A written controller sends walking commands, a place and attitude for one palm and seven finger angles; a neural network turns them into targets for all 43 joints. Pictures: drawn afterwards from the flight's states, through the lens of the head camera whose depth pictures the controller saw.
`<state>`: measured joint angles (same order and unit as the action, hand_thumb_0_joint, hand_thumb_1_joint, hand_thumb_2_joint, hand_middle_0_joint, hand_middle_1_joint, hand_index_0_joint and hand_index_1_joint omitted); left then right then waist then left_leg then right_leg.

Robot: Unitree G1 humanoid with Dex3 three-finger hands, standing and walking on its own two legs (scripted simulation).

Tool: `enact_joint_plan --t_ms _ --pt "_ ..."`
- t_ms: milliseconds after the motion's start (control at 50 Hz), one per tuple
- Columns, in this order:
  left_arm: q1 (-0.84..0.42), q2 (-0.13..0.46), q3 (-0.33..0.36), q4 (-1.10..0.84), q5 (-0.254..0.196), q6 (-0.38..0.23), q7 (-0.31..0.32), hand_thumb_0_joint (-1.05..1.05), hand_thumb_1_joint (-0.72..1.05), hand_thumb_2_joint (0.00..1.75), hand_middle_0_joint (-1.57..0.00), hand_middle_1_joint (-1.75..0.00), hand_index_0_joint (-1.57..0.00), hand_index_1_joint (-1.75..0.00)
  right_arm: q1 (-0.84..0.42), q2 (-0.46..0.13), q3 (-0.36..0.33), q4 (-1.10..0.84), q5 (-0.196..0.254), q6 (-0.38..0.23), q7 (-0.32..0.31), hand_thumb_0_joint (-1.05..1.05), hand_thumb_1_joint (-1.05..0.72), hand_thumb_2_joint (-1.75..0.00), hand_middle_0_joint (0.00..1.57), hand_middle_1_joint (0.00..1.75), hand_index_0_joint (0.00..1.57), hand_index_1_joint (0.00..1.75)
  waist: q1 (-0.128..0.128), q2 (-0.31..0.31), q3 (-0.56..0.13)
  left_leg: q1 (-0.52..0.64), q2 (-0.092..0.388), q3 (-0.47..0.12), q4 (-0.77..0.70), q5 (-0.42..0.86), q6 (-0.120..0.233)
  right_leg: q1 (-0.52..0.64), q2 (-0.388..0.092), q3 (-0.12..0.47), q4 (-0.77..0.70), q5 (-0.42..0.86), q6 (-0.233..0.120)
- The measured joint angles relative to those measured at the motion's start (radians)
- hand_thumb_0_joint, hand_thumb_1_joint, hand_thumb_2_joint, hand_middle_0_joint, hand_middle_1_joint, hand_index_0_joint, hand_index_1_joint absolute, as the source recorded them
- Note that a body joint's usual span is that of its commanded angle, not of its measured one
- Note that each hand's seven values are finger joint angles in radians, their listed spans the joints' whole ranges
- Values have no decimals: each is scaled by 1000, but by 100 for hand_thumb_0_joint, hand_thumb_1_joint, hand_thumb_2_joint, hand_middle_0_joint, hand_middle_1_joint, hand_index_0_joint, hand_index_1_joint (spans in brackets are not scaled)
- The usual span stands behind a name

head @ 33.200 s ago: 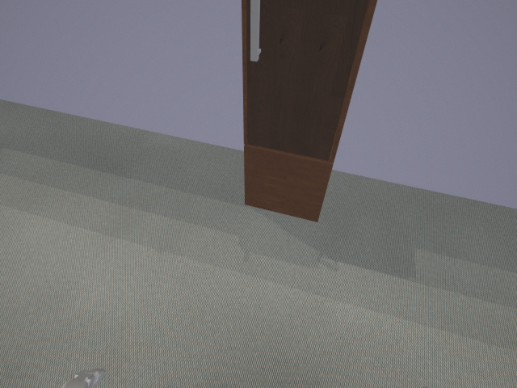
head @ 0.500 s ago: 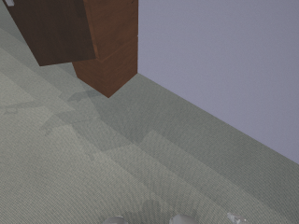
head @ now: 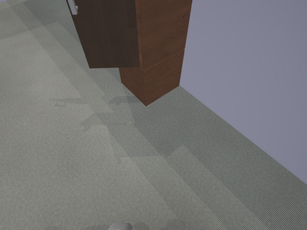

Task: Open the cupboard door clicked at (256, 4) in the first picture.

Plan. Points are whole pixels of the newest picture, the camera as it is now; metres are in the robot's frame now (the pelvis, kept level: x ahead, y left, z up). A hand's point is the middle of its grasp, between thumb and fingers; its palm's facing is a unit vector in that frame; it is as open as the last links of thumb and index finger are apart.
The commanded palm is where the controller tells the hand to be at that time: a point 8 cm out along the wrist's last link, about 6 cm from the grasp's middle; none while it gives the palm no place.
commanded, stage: take the last steps up to it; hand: left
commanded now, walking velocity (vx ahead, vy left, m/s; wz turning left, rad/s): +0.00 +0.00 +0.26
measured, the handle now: out of the picture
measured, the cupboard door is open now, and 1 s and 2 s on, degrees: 53 53 53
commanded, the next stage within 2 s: come to a stop and stand still in 1.66 s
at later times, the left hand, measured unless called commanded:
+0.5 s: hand out of the picture +0.05 +0.22 -0.16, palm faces +0.20 -0.95 -0.23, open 7.3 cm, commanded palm none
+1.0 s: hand (57, 196) +0.22 +0.32 -0.16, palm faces +0.17 -0.97 -0.19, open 7.4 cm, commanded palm none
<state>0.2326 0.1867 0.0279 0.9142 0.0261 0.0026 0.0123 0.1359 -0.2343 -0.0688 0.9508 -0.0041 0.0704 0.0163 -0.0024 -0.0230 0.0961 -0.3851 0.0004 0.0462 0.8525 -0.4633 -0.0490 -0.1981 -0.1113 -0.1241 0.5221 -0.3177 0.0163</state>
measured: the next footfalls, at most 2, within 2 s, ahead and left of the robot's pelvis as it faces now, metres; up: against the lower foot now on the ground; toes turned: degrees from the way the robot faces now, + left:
left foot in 0.08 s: +0.04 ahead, +0.12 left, +0.00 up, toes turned +5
right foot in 0.40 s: +0.08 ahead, -0.11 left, +0.00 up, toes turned +1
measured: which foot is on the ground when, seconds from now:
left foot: up 0.00-0.06, down 0.08-0.38, up 0.40-0.70, down 0.72-1.00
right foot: down 0.00-0.08, up 0.10-0.38, down 0.40-0.72, up 0.74-1.00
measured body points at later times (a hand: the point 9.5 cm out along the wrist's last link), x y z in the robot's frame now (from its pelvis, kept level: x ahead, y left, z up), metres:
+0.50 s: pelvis +0.04 +0.02 +0.00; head +0.05 +0.01 +0.44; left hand +0.04 +0.27 -0.15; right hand +0.11 -0.22 -0.16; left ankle +0.01 +0.13 -0.68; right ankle +0.04 -0.11 -0.74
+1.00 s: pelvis +0.18 +0.13 +0.00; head +0.20 +0.13 +0.45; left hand +0.21 +0.37 -0.15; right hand +0.22 -0.10 -0.15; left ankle +0.16 +0.21 -0.74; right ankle +0.25 +0.01 -0.69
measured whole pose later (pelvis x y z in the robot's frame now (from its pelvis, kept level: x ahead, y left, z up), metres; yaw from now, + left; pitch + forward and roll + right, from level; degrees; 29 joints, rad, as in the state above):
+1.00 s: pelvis +0.18 +0.13 +0.00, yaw +8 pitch +0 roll +1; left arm 0.18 0.19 0.06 1.02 0.02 -0.01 -0.02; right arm 0.31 -0.16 -0.04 1.06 -0.03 -0.06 -0.01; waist 0.00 -0.02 0.05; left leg -0.15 0.00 0.17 0.37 -0.22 0.05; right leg -0.51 -0.10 -0.09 0.90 -0.29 0.01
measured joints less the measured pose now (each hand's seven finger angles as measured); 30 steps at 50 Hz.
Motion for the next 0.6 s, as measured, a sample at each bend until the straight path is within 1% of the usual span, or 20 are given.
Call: enact_joint_plan --t_ms 40,60,80,100,140,160,200,240,300,360,380,400,420,440,480,520,560,600 --pt "15 5 2 15 -1 -2 -2 0 91 89 -20 -30 -21 -30 -13 7 8 0 1 -10 -1 1 -91 -90 20 30 20 30 9 -13 3 52 -3 13 -134 47 6 -3 -7 -14 23 -16 9" --pt "24 9 4 23 -4 0 -3 0 91 89 -20 -30 -21 -30 -17 9 12 -1 1 -18 -2 1 -91 -90 20 30 20 30 11 -17 2 84 -4 18 -216 108 12 -9 -10 -22 45 -29 16" --pt "35 12 6 29 -9 4 -5 0 90 89 -20 -30 -21 -30 -17 7 16 -7 -2 -28 -2 1 -91 -90 20 30 20 30 11 -11 -5 111 4 14 -288 200 28 -24 -7 -31 82 -48 22" --pt "35 22 9 40 -15 12 -5 0 90 89 -20 -30 -21 -30 -22 15 17 -6 -5 -38 -6 1 -91 -90 20 30 20 30 12 -26 -4 104 -5 14 -280 216 49 -46 -13 -19 141 -92 32" --pt "28 39 15 61 -17 35 0 0 91 89 -20 -30 -21 -30 -27 32 28 -6 -12 -46 -14 1 -91 -90 20 30 20 30 25 -48 2 101 -16 17 -249 171 81 -100 -1 35 290 -203 37" --pt "26 43 19 70 -15 44 -1 0 91 89 -20 -30 -21 -30 -25 38 34 -7 -16 -49 -17 1 -91 -90 20 30 20 30 28 -47 -2 104 -14 14 -251 157 87 -125 11 49 355 -230 35" --pt "17 45 23 83 -10 54 -8 0 91 89 -20 -30 -20 -30 -12 44 39 -10 -20 -55 -24 1 -90 -90 20 30 20 30 28 -31 -11 114 -10 2 -272 156 90 -166 30 62 446 -230 27" --pt "7 42 24 86 -6 50 -19 0 91 89 -20 -30 -20 -30 5 46 41 -6 -22 -62 -27 1 -90 -90 20 30 20 30 27 -9 -18 129 -7 -10 -305 175 89 -186 38 63 464 -207 20" --pt "-5 33 24 79 -5 33 -32 1 91 89 -20 -30 -20 -29 38 47 43 10 -23 -68 -25 1 -90 -90 20 30 20 30 21 22 -30 151 -8 -28 -346 194 89 -177 43 57 376 -179 12" --pt "-7 26 23 67 -4 10 -39 0 91 89 -20 -30 -20 -29 77 45 41 34 -20 -63 -21 1 -90 -90 21 30 20 30 15 44 -44 160 -11 -42 -338 181 83 -112 55 43 187 -121 9" --pt "-2 27 23 59 -3 -2 -41 0 91 89 -20 -30 -20 -29 94 46 39 40 -16 -60 -19 1 -90 -90 21 30 20 30 14 41 -52 150 -18 -44 -308 161 82 -74 55 42 98 -105 6" --pt "4 32 25 52 1 -17 -39 0 91 89 -20 -30 -20 -30 109 49 37 47 -11 -56 -17 1 -90 -90 21 30 20 30 18 27 -60 126 -30 -38 -247 100 80 -57 44 53 40 -53 -6" --pt "3 26 27 54 2 -27 -33 0 91 89 -20 -30 -20 -30 116 44 33 57 -10 -48 -13 1 -90 -90 21 30 20 30 19 34 -57 94 -28 -42 -152 35 74 -57 42 45 55 -2 -9" --pt "6 15 25 57 1 -30 -28 0 91 89 -20 -30 -20 -30 122 35 28 68 -14 -37 -7 1 -90 -90 21 30 20 30 17 48 -54 58 -23 -49 -47 7 70 -44 42 28 66 4 -9" --pt "32 -1 20 63 0 -36 -22 0 91 89 -20 -30 -20 -30 128 21 18 85 -18 -21 4 1 -90 -90 21 30 20 30 20 57 -62 -15 -8 -42 118 38 57 -6 36 11 39 -6 -3" --pt "66 -11 17 81 -2 -42 -17 0 91 89 -20 -30 -20 -30 121 15 9 87 -20 -13 13 1 -90 -90 20 30 20 30 17 49 -71 -75 17 -25 196 114 41 34 27 9 -22 5 11" --pt "93 -17 14 105 -1 -45 -17 0 91 89 -20 -30 -20 -30 111 15 4 77 -18 -18 20 1 -91 -90 20 30 20 30 8 30 -72 -107 45 -9 173 173 26 73 13 6 -89 27 25" --pt "110 -20 10 127 0 -49 -20 0 91 89 -20 -30 -20 -30 101 17 2 65 -15 -30 26 1 -91 -90 20 30 20 30 6 8 -66 -110 64 8 70 201 17 106 -5 1 -138 39 36"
